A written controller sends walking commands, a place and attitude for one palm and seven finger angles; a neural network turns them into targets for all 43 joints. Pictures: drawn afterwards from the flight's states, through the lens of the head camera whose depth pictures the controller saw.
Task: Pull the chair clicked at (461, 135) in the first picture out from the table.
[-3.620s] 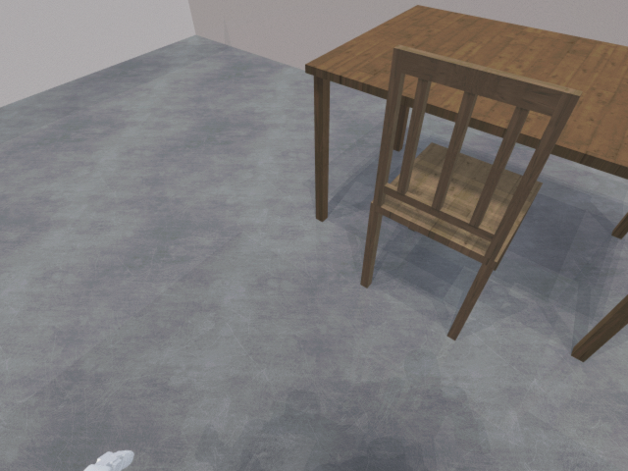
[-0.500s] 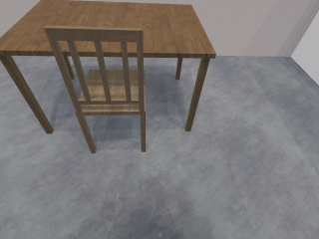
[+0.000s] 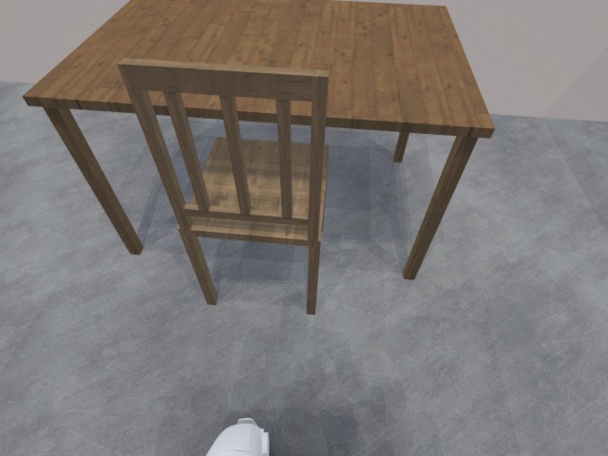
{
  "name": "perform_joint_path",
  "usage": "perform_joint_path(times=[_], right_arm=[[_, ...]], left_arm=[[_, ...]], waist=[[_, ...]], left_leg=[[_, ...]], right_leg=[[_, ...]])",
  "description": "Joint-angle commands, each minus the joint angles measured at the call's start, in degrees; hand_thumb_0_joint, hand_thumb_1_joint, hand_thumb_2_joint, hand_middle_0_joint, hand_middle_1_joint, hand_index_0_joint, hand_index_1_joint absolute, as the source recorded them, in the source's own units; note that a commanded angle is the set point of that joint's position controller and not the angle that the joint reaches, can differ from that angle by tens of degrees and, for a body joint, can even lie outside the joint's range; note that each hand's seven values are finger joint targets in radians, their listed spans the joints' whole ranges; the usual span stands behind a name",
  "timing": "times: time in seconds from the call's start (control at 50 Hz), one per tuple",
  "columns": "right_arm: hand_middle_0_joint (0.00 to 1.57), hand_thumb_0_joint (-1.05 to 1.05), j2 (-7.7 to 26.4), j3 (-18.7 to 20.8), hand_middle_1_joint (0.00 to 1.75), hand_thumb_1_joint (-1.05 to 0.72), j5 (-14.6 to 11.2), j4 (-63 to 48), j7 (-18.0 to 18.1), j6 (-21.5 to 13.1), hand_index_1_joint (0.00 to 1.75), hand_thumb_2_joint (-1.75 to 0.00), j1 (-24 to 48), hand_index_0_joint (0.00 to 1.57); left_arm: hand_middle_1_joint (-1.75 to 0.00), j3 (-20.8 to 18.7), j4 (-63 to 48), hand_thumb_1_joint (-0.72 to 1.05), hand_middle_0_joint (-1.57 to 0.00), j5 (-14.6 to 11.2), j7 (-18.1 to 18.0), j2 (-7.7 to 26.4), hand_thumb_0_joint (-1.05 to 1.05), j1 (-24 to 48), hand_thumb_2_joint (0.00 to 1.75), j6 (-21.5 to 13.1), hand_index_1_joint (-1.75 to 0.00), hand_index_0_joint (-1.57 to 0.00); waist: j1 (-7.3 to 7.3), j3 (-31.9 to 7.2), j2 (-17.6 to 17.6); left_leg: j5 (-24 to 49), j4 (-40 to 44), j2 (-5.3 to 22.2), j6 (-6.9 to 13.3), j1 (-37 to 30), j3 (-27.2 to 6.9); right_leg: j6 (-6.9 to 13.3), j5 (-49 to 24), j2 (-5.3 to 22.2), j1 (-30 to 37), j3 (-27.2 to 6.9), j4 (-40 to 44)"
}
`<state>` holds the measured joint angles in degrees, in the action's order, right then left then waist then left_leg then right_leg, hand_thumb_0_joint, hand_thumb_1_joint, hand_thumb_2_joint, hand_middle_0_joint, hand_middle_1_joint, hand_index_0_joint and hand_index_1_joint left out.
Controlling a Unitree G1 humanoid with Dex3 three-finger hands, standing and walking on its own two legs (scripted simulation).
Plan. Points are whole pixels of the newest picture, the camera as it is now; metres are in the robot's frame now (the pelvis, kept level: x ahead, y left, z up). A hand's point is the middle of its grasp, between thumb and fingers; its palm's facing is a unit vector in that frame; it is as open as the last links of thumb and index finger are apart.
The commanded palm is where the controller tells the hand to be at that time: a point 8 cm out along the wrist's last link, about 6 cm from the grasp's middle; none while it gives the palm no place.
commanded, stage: take the last steps up to it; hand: left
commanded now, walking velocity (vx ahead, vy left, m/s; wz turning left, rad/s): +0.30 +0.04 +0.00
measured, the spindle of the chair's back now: (237, 161) +0.71 +0.22 -0.07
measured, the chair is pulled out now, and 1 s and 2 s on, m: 0.00 0.00 0.00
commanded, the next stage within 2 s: come to a stop and stand still in 0.38 s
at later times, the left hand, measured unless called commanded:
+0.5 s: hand (189, 358) +0.28 +0.23 -0.15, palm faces +0.01 -0.98 -0.20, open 7.3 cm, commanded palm none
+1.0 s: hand (157, 366) +0.28 +0.29 -0.19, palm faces +0.05 -0.98 -0.20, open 7.3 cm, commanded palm none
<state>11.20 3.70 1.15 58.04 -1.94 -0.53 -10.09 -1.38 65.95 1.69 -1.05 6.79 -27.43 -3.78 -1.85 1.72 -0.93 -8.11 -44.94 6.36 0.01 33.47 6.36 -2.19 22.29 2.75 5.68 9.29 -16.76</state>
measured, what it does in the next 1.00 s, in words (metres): walks ahead: left foot, then right foot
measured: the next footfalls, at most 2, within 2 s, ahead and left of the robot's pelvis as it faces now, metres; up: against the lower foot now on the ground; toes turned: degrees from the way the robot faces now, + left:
left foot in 0.08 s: +0.18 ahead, +0.13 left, +0.00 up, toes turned +8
right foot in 0.56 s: +0.32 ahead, -0.08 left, +0.00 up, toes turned -8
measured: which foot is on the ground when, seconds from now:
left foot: up 0.00-0.06, down 0.08-0.58, up 0.60-0.92, down 0.94-1.00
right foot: down 0.00-0.08, up 0.10-0.54, down 0.56-0.96, up 0.98-1.00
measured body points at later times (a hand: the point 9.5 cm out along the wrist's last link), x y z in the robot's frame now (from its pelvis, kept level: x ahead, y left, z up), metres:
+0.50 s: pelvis +0.20 +0.04 +0.01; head +0.20 +0.04 +0.46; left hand +0.28 +0.28 -0.14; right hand +0.17 -0.17 -0.15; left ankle +0.14 +0.12 -0.73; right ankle +0.27 -0.08 -0.71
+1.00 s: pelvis +0.22 +0.10 -0.01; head +0.24 +0.13 +0.44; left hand +0.27 +0.34 -0.17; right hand +0.28 -0.14 -0.14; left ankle +0.23 +0.19 -0.73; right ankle +0.27 -0.07 -0.72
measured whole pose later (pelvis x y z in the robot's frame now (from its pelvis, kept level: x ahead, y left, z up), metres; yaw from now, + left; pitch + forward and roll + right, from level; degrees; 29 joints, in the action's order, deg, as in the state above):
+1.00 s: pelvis +0.22 +0.10 -0.01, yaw -1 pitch -1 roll -1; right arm 8.8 2.9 1.0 57.6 1.3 0.2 -11.0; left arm -3.7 58.3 1.2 -2.2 12.4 -11.0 3.1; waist -0.5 3.2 3.0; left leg -19.0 -37.1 0.6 1.7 16.6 3.5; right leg -2.0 21.0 4.5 -22.7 1.6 -40.0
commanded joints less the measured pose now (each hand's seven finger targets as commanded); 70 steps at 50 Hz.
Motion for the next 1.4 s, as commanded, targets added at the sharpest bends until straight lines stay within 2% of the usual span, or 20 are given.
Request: perform_joint_path(times=[0.0, 0.02, 0.04, 0.06, 0.08, 0.16, 0.2, 0.48, 0.52, 0.54, 0.56, 0.58, 0.74, 0.88, 0.9, 0.94, 0.96, 1.06, 1.2, 1.38], right_arm=[[0.20, 0.00, 1.87, -0.10, 0.30, -0.90, 0.41, -2.21, 0.14, -1.82, 0.30, -0.90, -4.27, 0.20], [0.20, 0.00, 3.96, 0.37, 0.30, -0.90, 0.79, 0.28, 0.72, -2.20, 0.30, -0.90, -12.62, 0.20], [0.20, 0.00, 9.38, 1.48, 0.30, -0.90, 1.42, 1.83, 1.62, -2.53, 0.30, -0.90, -19.85, 0.20], [0.20, 0.00, 15.68, 2.74, 0.30, -0.90, 1.10, 2.32, 2.28, -2.75, 0.30, -0.90, -23.19, 0.20], [0.20, 0.00, 15.52, 2.59, 0.30, -0.90, -0.11, 2.13, 2.73, -2.30, 0.30, -0.90, -21.52, 0.20], [0.20, 0.00, 4.16, -0.52, 0.30, -0.90, -0.22, 0.18, 3.45, -4.34, 0.30, -0.90, -7.61, 0.20], [0.20, 0.00, 2.87, -1.06, 0.30, -0.90, -0.24, 0.42, 3.38, -4.67, 0.30, -0.90, -6.18, 0.20], [0.20, 0.00, 3.62, -0.78, 0.30, -0.90, 0.50, 3.57, 3.55, -3.25, 0.30, -0.90, -11.76, 0.20], [0.20, 0.00, 1.89, -1.50, 0.30, -0.90, -0.17, 4.23, 3.87, -3.09, 0.30, -0.90, -12.26, 0.20], [0.20, 0.00, 0.40, -1.73, 0.30, -0.90, -0.94, 3.99, 3.87, -2.88, 0.30, -0.90, -14.58, 0.20], [0.20, 0.00, 0.39, -1.44, 0.30, -0.90, -1.36, 4.07, 4.08, -2.02, 0.30, -0.90, -16.35, 0.20], [0.20, 0.00, 0.17, -0.99, 0.30, -0.90, -1.63, 3.69, 4.63, -1.16, 0.30, -0.90, -14.95, 0.20], [0.20, 0.00, -0.79, 0.31, 0.30, -0.90, -0.68, 2.00, 3.58, 3.51, 0.30, -0.90, -9.23, 0.20], [0.20, 0.00, -0.31, 0.31, 0.30, -0.90, -0.73, 0.83, 3.08, 1.78, 0.30, -0.90, -12.47, 0.20], [0.20, 0.00, 0.78, 0.22, 0.30, -0.90, -0.76, 1.29, 3.04, 1.10, 0.30, -0.90, -13.41, 0.20], [0.20, 0.00, 8.45, 1.08, 0.30, -0.90, 0.38, -1.54, 3.54, 0.12, 0.30, -0.90, -9.54, 0.20], [0.20, 0.00, 8.79, 0.52, 0.30, -0.90, 0.81, -3.06, 3.72, 0.32, 0.30, -0.90, -5.10, 0.20], [0.20, 0.00, 5.67, -0.26, 0.30, -0.90, 0.33, -2.12, 5.65, -0.23, 0.30, -0.90, -3.19, 0.20], [0.20, 0.00, 6.08, 0.26, 0.30, -0.90, -0.02, 0.82, 6.85, -0.31, 0.30, -0.90, -10.50, 0.20], [0.20, 0.00, 5.57, 0.66, 0.30, -0.90, 0.24, 3.44, 5.69, 0.31, 0.30, -0.90, -11.44, 0.20]], left_arm=[[-0.30, -2.43, -2.31, 0.90, -0.20, 0.19, -0.78, 11.37, 0.00, -0.02, 0.90, -1.00, -0.30, -0.20], [-0.30, -2.43, -2.13, 0.90, -0.20, -0.12, -0.76, 11.25, 0.00, -0.07, 0.90, -0.91, -0.30, -0.20], [-0.30, -2.25, -2.33, 0.90, -0.20, -0.79, -0.22, 9.20, 0.00, -2.93, 0.90, -0.77, -0.30, -0.20], [-0.30, -1.53, -3.52, 0.90, -0.20, -1.47, 0.41, 5.59, 0.00, -5.19, 0.90, -0.57, -0.30, -0.20], [-0.30, -1.98, -4.81, 0.90, -0.20, -1.33, 0.20, 7.11, 0.00, -1.50, 0.90, -0.45, -0.30, -0.20], [-0.30, -2.19, -3.73, 0.90, -0.20, -0.52, 1.44, 4.35, 0.00, 3.15, 0.90, 0.46, -0.30, -0.20], [-0.30, -2.03, -3.29, 0.90, -0.20, -0.01, 1.30, 2.30, 0.00, -0.19, 0.90, 1.81, -0.30, -0.20], [-0.30, -1.85, -9.97, 0.90, -0.20, 0.02, 0.92, 3.76, 0.00, 13.35, 0.90, 2.16, -0.30, -0.20], [-0.30, -1.97, -6.93, 0.90, -0.20, 0.01, -0.10, 6.42, 0.00, 5.57, 0.90, 0.99, -0.30, -0.20], [-0.30, -2.20, -5.89, 0.90, -0.20, -0.23, -0.84, 10.17, 0.00, 3.27, 0.90, 0.35, -0.30, -0.20], [-0.30, -2.26, -5.84, 0.90, -0.20, -0.71, -1.15, 13.30, 0.00, 2.69, 0.90, 0.46, -0.30, -0.20], [-0.30, -2.25, -6.49, 0.90, -0.20, -0.78, -1.56, 13.64, 0.00, 4.50, 0.90, 0.94, -0.30, -0.20], [-0.30, -3.71, -10.07, 0.90, -0.20, 0.01, -2.46, 12.89, 0.00, 14.95, 0.90, 3.82, -0.30, -0.20], [-0.30, -3.96, -11.46, 0.90, -0.20, 0.24, -1.73, 12.65, 0.00, 18.07, 0.90, 5.05, -0.30, -0.20], [-0.30, -3.53, -11.29, 0.90, -0.20, -0.21, -1.50, 10.97, 0.00, 17.22, 0.90, 5.40, -0.30, -0.20], [-0.30, -2.13, -11.66, 0.90, -0.20, -0.89, -1.29, 5.25, 0.00, 14.33, 0.90, 6.29, -0.30, -0.20], [-0.30, -2.45, -11.24, 0.90, -0.20, -0.71, -1.24, 6.76, 0.00, 13.40, 0.90, 6.52, -0.30, -0.20], [-0.30, -4.17, -6.56, 0.90, -0.20, 0.16, 0.27, 9.32, 0.00, 8.26, 0.90, 6.97, -0.30, -0.20], [-0.30, -4.51, -6.44, 0.90, -0.20, 0.02, 0.05, 9.24, 0.00, 4.87, 0.90, 8.06, -0.30, -0.20], [-0.30, -2.23, -5.63, 0.90, -0.20, -0.27, 0.32, 6.03, 0.00, 7.43, 0.90, 7.63, -0.30, -0.20]], waist=[[4.31, 3.22, 8.16], [7.82, -2.33, 6.08], [9.63, -10.78, -2.99], [8.95, -16.38, -18.52], [8.80, -16.14, -12.87], [2.57, -1.12, 1.15], [0.13, -0.19, -3.35], [1.63, 4.07, -1.22], [-1.34, -2.59, 4.51], [-0.23, -8.60, 10.92], [0.55, -10.33, 12.30], [0.67, -9.51, 9.94], [1.63, -5.04, 7.32], [3.99, -6.76, 13.49], [4.43, -6.04, 8.12], [3.38, -0.21, -17.43], [1.97, 1.60, -10.38], [0.80, 4.59, -4.54], [2.61, -1.90, -6.75], [4.09, 0.25, -9.02]], left_leg=[[-3.25, 8.91, -5.30, 3.00, -15.75, 2.94], [-0.27, 13.25, -5.80, 3.57, -26.87, 2.21], [4.87, 13.94, 2.43, 5.98, -40.68, -6.10], [10.16, 19.79, 17.16, 11.61, -50.68, -28.15], [8.04, 25.74, 19.14, 14.13, -47.15, -32.44], [9.82, 29.44, 11.71, 10.71, -22.56, -13.95], [10.81, 31.14, 8.95, 9.64, -17.71, -8.37], [18.04, 25.35, 7.98, 9.77, -23.87, -5.16], [19.00, 12.98, 2.61, 3.79, -20.87, -1.58], [1.62, 6.58, -1.74, 0.53, -14.66, -0.06], [-23.66, -0.52, -5.08, -1.20, -14.64, -1.10], [-28.13, -5.09, -4.91, -1.32, -14.03, -3.96], [-20.31, -13.98, -5.25, -3.04, -10.91, -5.64], [-6.98, 12.37, -5.56, -2.22, -22.98, -2.53], [-2.20, 19.84, -4.41, -1.95, -27.62, -4.09], [-0.20, 34.34, 14.23, 2.72, -15.90, -27.69], [-8.51, 35.73, 16.39, 6.19, -9.22, -28.20], [-3.23, 34.29, 9.17, 1.28, -18.29, -16.56], [8.70, 31.72, 10.50, 1.44, -30.94, -15.52], [-7.66, 34.92, 9.28, 7.34, -26.78, -15.93]], right_leg=[[7.28, -46.21, 12.56, -9.74, -3.13, -8.30], [6.01, -44.96, 10.96, -12.07, -2.05, -19.67], [4.09, -28.49, 5.80, -19.92, -0.03, -34.09], [2.48, 10.10, -2.49, -34.62, -1.16, -53.60], [4.02, 10.93, -1.24, -37.71, -8.02, -61.72], [3.61, -3.98, 5.39, -35.50, -9.30, -59.07], [2.92, -5.01, 5.01, -32.88, -8.35, -54.00], [3.35, -9.80, 0.51, -26.44, -3.65, -18.04], [3.61, -34.87, 3.30, -10.95, -8.29, -9.67], [7.71, -59.91, 13.63, -1.67, -19.87, -11.58], [14.08, -81.05, 21.63, -1.47, -22.07, -10.89], [16.88, -84.86, 22.66, -3.67, -20.43, -10.95], [13.93, -53.95, 16.90, -16.49, -12.52, -5.92], [8.31, -22.30, 11.34, -22.29, -11.29, -8.59], [5.85, -13.11, 8.56, -26.09, -10.28, -12.54], [0.59, 9.80, -2.54, -32.13, -7.37, -29.49], [1.23, 7.58, -0.92, -27.96, -12.41, -34.02], [-0.06, -6.08, -2.61, -36.20, -14.97, -46.34], [-1.21, -5.48, -3.51, -36.89, -16.33, -46.32], [0.12, 2.08, -1.15, -28.46, -9.93, -28.20]])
